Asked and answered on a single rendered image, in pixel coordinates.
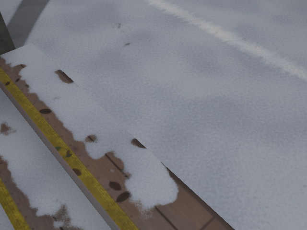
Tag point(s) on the stairs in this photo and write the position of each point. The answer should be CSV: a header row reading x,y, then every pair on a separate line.
x,y
38,189

